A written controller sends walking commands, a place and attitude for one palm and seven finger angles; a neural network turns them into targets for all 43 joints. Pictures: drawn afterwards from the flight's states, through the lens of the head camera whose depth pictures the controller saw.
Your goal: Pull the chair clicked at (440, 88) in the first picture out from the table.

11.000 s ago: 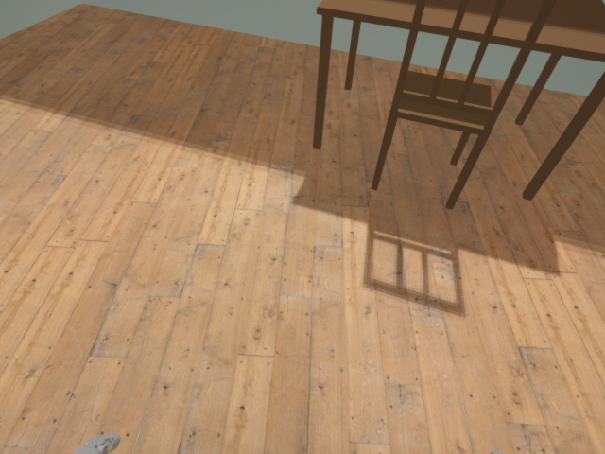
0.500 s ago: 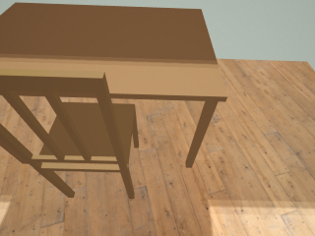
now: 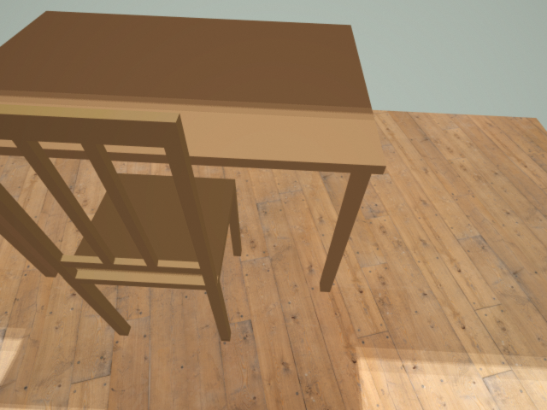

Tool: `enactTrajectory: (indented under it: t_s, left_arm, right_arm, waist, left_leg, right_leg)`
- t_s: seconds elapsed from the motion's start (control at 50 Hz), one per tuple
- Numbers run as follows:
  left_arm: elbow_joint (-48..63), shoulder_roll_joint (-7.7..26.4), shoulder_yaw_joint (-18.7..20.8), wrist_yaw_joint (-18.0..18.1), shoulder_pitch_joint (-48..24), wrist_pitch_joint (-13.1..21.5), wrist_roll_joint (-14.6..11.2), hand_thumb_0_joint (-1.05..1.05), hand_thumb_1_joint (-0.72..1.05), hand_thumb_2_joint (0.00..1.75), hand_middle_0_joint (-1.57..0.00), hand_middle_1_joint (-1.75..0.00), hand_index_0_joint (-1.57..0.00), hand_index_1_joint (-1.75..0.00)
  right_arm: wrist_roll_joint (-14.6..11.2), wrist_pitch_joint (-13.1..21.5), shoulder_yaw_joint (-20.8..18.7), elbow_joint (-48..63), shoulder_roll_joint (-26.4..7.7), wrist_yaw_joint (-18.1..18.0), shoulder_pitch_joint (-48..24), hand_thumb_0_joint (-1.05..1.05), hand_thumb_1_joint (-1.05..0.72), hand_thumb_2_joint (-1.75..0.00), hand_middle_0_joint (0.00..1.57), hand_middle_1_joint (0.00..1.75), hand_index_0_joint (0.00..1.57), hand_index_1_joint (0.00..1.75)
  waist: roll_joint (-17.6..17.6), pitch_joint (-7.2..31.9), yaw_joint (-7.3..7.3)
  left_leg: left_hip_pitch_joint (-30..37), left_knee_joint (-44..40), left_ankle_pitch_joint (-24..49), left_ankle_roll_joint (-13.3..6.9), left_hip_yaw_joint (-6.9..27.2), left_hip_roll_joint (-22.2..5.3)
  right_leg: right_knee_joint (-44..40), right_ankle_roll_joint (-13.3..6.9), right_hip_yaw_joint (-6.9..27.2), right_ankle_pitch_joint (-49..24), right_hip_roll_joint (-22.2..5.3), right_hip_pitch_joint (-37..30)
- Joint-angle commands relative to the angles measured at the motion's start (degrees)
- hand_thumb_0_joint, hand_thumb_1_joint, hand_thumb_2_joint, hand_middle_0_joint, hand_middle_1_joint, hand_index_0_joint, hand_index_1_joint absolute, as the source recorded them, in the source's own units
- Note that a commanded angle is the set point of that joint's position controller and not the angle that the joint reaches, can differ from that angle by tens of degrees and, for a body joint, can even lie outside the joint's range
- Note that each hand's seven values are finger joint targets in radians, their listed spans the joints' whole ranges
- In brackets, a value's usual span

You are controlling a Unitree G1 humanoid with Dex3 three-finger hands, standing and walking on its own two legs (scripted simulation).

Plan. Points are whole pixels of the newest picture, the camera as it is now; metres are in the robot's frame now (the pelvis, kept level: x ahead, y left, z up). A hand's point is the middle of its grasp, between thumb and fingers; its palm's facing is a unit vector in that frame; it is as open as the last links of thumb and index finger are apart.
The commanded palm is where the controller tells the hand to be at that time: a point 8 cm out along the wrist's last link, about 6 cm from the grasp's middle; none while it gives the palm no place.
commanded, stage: come to a stop and stand still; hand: left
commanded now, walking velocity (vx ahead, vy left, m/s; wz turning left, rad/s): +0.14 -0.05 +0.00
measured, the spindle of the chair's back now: (75, 211) +0.44 +0.45 -0.05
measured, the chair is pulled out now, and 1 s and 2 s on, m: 0.00 0.00 0.00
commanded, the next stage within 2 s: look again from close up in 0.24 s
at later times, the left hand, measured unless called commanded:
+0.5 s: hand out of the picture +0.01 +0.16 -0.17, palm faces -0.02 -0.97 -0.23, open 7.3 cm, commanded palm none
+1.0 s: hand out of the picture +0.02 +0.14 -0.17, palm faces +0.02 -0.98 -0.19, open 7.3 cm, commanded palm none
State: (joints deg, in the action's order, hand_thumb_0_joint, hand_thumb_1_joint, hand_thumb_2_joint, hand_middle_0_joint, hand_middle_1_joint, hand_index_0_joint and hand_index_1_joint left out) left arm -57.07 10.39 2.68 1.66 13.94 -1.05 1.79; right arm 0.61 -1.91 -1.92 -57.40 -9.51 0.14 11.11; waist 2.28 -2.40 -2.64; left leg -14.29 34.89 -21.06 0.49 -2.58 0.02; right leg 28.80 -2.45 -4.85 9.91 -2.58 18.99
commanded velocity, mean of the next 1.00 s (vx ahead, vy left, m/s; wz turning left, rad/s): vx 0.02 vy -0.03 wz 0.00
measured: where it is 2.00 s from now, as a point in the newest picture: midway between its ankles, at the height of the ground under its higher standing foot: outside the picture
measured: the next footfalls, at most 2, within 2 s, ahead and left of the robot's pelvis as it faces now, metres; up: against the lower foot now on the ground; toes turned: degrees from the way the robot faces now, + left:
left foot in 0.04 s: +0.03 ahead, +0.09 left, +0.00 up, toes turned +2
right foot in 0.36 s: +0.03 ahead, -0.09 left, +0.00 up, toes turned -3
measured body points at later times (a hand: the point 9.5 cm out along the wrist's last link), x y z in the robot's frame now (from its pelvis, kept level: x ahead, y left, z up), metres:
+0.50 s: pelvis +0.00 -0.01 -0.01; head +0.03 -0.03 +0.44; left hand +0.01 +0.21 -0.15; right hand -0.03 -0.21 -0.18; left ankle -0.02 +0.10 -0.73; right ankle -0.01 -0.09 -0.74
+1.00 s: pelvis +0.02 -0.02 +0.00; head +0.03 -0.03 +0.45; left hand +0.02 +0.20 -0.15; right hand +0.01 -0.23 -0.17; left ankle +0.00 +0.09 -0.74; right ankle -0.01 -0.09 -0.74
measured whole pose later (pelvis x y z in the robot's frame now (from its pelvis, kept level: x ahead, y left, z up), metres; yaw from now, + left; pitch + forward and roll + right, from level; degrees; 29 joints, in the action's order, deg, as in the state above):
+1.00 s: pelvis +0.02 -0.02 +0.00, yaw -1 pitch -1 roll +1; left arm -64.0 6.9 -0.4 2.1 18.3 1.8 0.7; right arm 0.6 1.1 1.2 -64.8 -8.2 -1.9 16.8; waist -0.9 -0.8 0.0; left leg -8.8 26.4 -16.9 -0.7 -3.7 0.1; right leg 27.2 -4.0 -3.0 17.4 2.6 9.2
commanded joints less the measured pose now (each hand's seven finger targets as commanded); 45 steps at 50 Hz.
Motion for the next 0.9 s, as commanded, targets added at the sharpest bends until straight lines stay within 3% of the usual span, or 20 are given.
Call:
enactTrajectory:
  t_s: [0.0, 0.02, 0.04, 0.06, 0.12, 0.18, 0.26, 0.3, 0.32, 0.34, 0.36, 0.38, 0.4, 0.44, 0.5, 0.54, 0.62, 0.68, 0.74, 0.88]
  left_arm:
    - [3.4, 5.0, 0.96, -0.16, -0.36, -0.12, -0.62, 0.0, 0.9, 0.9, -0.2, -0.3, -0.2, -0.3]
    - [4.35, 2.27, 0.48, -0.49, -0.31, -0.1, -0.67, 0.0, 0.9, 0.9, -0.2, -0.3, -0.2, -0.3]
    - [4.88, 2.57, 0.48, -0.62, -1.91, 0.22, -0.37, 0.0, 0.9, 0.9, -0.2, -0.3, -0.2, -0.3]
    - [3.77, 2.46, 0.49, -0.85, -2.12, 0.24, 0.11, 0.0, 0.9, 0.9, -0.2, -0.3, -0.2, -0.3]
    - [1.11, 1.46, 0.31, -1.84, 2.31, 0.49, 0.17, 0.0, 0.9, 0.9, -0.2, -0.3, -0.2, -0.3]
    - [0.78, 0.71, -0.21, -1.98, 1.87, 0.89, -0.01, 0.0, 0.9, 0.9, -0.2, -0.3, -0.2, -0.3]
    - [1.17, -0.35, -0.77, -1.45, 0.6, 1.69, -0.69, 0.0, 0.9, 0.9, -0.2, -0.3, -0.2, -0.3]
    - [-1.07, -0.4, -0.7, -1.1, 4.32, 2.38, -0.87, 0.0, 0.9, 0.9, -0.2, -0.3, -0.2, -0.3]
    - [-6.48, 3.58, -1.34, 1.8, 12.55, 3.61, -0.49, 0.0, 0.9, 0.9, -0.2, -0.3, -0.2, -0.3]
    - [-4.12, 6.67, -1.39, 1.55, 11.02, 4.21, -0.68, 0.0, 0.9, 0.9, -0.2, -0.3, -0.2, -0.3]
    - [-2.84, 5.54, -2.03, 1.08, 8.27, 4.44, -0.79, 0.0, 0.9, 0.9, -0.2, -0.3, -0.2, -0.3]
    - [-2.71, 6.79, -1.6, 0.82, 6.92, 5.05, -0.75, 0.0, 0.9, 0.9, -0.2, -0.3, -0.2, -0.3]
    - [-2.71, 5.95, -1.06, 1.11, 6.63, 5.38, -0.84, 0.0, 0.9, 0.9, -0.2, -0.3, -0.2, -0.3]
    - [-2.71, 4.04, -1.35, 1.66, 5.3, 5.26, -1.18, 0.0, 0.9, 0.9, -0.2, -0.3, -0.2, -0.3]
    - [-2.54, 3.71, -1.41, 1.47, 3.47, 4.04, -1.26, 0.0, 0.9, 0.9, -0.2, -0.3, -0.2, -0.3]
    - [-2.84, 1.91, -1.82, 1.26, 4.6, 3.16, -1.47, 0.0, 0.9, 0.9, -0.2, -0.3, -0.2, -0.3]
    - [-4.04, 2.16, -2.01, 0.93, 6.14, 2.93, -0.98, 0.0, 0.9, 0.9, -0.2, -0.3, -0.2, -0.3]
    - [-4.34, 2.27, -2.17, 0.82, 6.33, 3.36, -1.04, 0.0, 0.9, 0.9, -0.2, -0.3, -0.2, -0.3]
    - [-4.41, 2.83, -2.03, 0.76, 6.75, 3.56, -1.18, 0.0, 0.9, 0.9, -0.2, -0.3, -0.2, -0.3]
    - [-4.74, 3.14, -1.98, 0.81, 7.76, 3.68, -1.07, 0.0, 0.9, 0.9, -0.2, -0.3, -0.2, -0.3]
  right_arm:
    - [1.0, 1.52, -0.56, -1.35, -5.46, -0.97, 14.06, 0.0, -0.9, -0.9, 0.2, 0.3, 0.2, 0.3]
    - [1.65, 1.58, -0.88, -0.3, -8.42, -1.22, 13.71, 0.0, -0.9, -0.9, 0.2, 0.3, 0.2, 0.3]
    - [1.79, 1.56, -0.77, 0.92, -9.15, -1.35, 12.06, 0.0, -0.9, -0.9, 0.2, 0.3, 0.2, 0.3]
    - [1.62, 2.05, -0.28, 0.72, -7.5, -1.56, 9.39, 0.0, -0.9, -0.9, 0.2, 0.3, 0.2, 0.3]
    - [1.23, 3.12, 0.52, 1.08, -5.91, -1.82, 6.83, 0.0, -0.9, -0.9, 0.2, 0.3, 0.2, 0.3]
    - [1.15, 3.76, 0.5, -0.52, -5.79, -2.07, 10.39, 0.0, -0.9, -0.9, 0.2, 0.3, 0.2, 0.3]
    - [1.61, 3.57, 0.26, -2.43, -6.36, -2.34, 14.16, 0.0, -0.9, -0.9, 0.2, 0.3, 0.2, 0.3]
    - [1.03, 3.39, 0.45, -3.56, -5.54, -2.46, 14.58, 0.0, -0.9, -0.9, 0.2, 0.3, 0.2, 0.3]
    - [-0.38, 4.47, 0.31, -0.56, -7.71, -1.4, 1.92, 0.0, -0.9, -0.9, 0.2, 0.3, 0.2, 0.3]
    - [0.02, 3.48, 1.28, 1.93, -0.73, -0.79, 5.6, 0.0, -0.9, -0.9, 0.2, 0.3, 0.2, 0.3]
    - [0.55, 3.14, 1.43, 1.66, -0.49, -0.61, 7.79, 0.0, -0.9, -0.9, 0.2, 0.3, 0.2, 0.3]
    - [0.55, 2.94, 1.67, 0.89, 0.49, -0.21, 10.28, 0.0, -0.9, -0.9, 0.2, 0.3, 0.2, 0.3]
    - [0.4, 3.02, 1.52, -0.29, 0.1, -0.15, 10.9, 0.0, -0.9, -0.9, 0.2, 0.3, 0.2, 0.3]
    - [0.06, 3.36, 1.58, -0.61, -0.95, -0.78, 11.64, 0.0, -0.9, -0.9, 0.2, 0.3, 0.2, 0.3]
    - [0.2, 3.52, 2.05, -3.03, 0.21, -1.37, 13.2, 0.0, -0.9, -0.9, 0.2, 0.3, 0.2, 0.3]
    - [0.64, 3.87, 1.84, -3.62, -2.28, -1.76, 13.15, 0.0, -0.9, -0.9, 0.2, 0.3, 0.2, 0.3]
    - [0.41, 3.42, 2.26, -3.8, -1.93, -2.08, 9.67, 0.0, -0.9, -0.9, 0.2, 0.3, 0.2, 0.3]
    - [0.38, 3.46, 2.26, -4.42, -1.88, -2.22, 10.5, 0.0, -0.9, -0.9, 0.2, 0.3, 0.2, 0.3]
    - [0.36, 3.71, 2.36, -5.0, -2.73, -2.37, 10.6, 0.0, -0.9, -0.9, 0.2, 0.3, 0.2, 0.3]
    - [0.17, 3.86, 2.48, -5.85, -2.87, -2.51, 9.72, 0.0, -0.9, -0.9, 0.2, 0.3, 0.2, 0.3]
  waist:
    - [-6.89, 1.16, 4.75]
    - [-16.72, -1.88, 4.58]
    - [-14.74, -5.97, 4.64]
    - [-14.83, -6.01, 3.67]
    - [-9.42, -6.3, 1.29]
    - [-8.45, -5.21, 2.42]
    - [-9.08, -1.25, 3.97]
    - [-5.43, 1.66, 2.26]
    - [-3.32, -3.61, -3.36]
    - [5.77, -2.73, 1.44]
    - [0.93, -1.55, 2.93]
    - [-0.72, 5.54, 3.97]
    - [6.36, 7.73, 4.03]
    - [9.83, 10.08, 4.38]
    - [-0.28, 5.12, 5.35]
    - [-8.34, 0.1, 4.01]
    - [-5.05, -5.73, 2.76]
    - [-1.68, -4.77, 3.47]
    - [-1.68, -1.02, 3.5]
    - [-1.68, -0.31, 3.21]
  left_leg:
    - [10.64, -19.16, -5.41, -3.42, 7.99, -6.81]
    - [4.9, -26.57, -14.95, -7.44, 19.09, -15.61]
    - [-2.01, -29.88, -17.04, -11.19, 23.16, -19.1]
    - [-4.67, -30.58, -15.54, -11.62, 22.32, -17.53]
    - [-5.63, -28.0, -7.29, -9.9, 14.38, -13.38]
    - [0.08, -26.35, 0.48, -9.83, 11.96, -12.6]
    - [4.59, -20.42, 13.16, -10.6, 12.61, -13.92]
    - [2.73, -14.3, 17.2, -7.74, 9.69, -11.11]
    - [-4.27, -1.11, 12.34, -2.33, 1.42, -8.23]
    - [-8.11, 5.19, -4.18, -0.73, 0.73, -2.31]
    - [-6.59, 9.15, -6.21, -0.78, 1.3, -2.68]
    - [-5.89, 8.23, -6.57, -0.92, -0.15, -1.82]
    - [-6.87, 9.33, -5.36, -1.19, 0.71, -1.74]
    - [-5.99, 7.42, -2.98, -1.35, 1.16, -2.24]
    - [3.54, -6.75, 5.71, -1.0, 0.91, -1.74]
    - [1.77, -10.23, 15.35, -3.24, 6.71, -7.2]
    - [-2.33, -11.24, 10.42, -3.72, 6.23, -6.52]
    - [0.63, -11.42, 11.34, -3.14, 5.31, -5.86]
    - [2.8, -11.35, 13.2, -2.97, 4.8, -5.94]
    - [3.57, -11.9, 14.77, -2.64, 4.25, -5.89]
  right_leg:
    - [-2.67, -0.04, 6.3, 22.86, -2.16, 9.93]
    - [7.28, 1.48, 0.15, 19.72, 2.22, 11.71]
    - [15.77, 1.2, 0.85, 18.0, 2.54, 11.91]
    - [20.74, 0.81, 3.78, 15.25, 1.27, 10.01]
    - [27.25, 0.81, 3.85, 10.53, 1.27, 8.48]
    - [23.72, 1.49, 2.55, 10.39, 0.76, 9.69]
    - [7.92, 1.63, 1.93, 16.19, 1.38, 2.39]
    - [-5.63, 1.98, 2.01, 6.28, 1.76, -7.94]
    - [-9.55, 2.03, 9.52, -8.03, -3.82, -6.37]
    - [-14.11, -0.61, 20.36, -2.65, -11.27, -4.51]
    - [-13.44, -4.48, 18.87, -4.11, -12.42, -3.77]
    - [-12.01, -6.25, 16.59, -8.05, -11.9, -9.86]
    - [-9.63, -6.23, 15.86, -16.37, -9.94, -13.75]
    - [-6.39, -7.03, 13.31, -27.65, -9.32, -17.59]
    - [-3.49, -4.75, 10.54, -16.02, -6.88, -8.99]
    - [-1.84, -1.65, 8.22, -2.48, -1.96, -5.14]
    - [-5.25, -1.34, 8.96, 0.63, -2.02, -4.73]
    - [-6.5, -1.53, 10.15, -2.58, -2.87, -4.37]
    - [-5.9, -1.47, 10.1, -6.62, -3.34, -7.16]
    - [-5.85, -1.47, 10.24, -12.4, -3.9, -9.32]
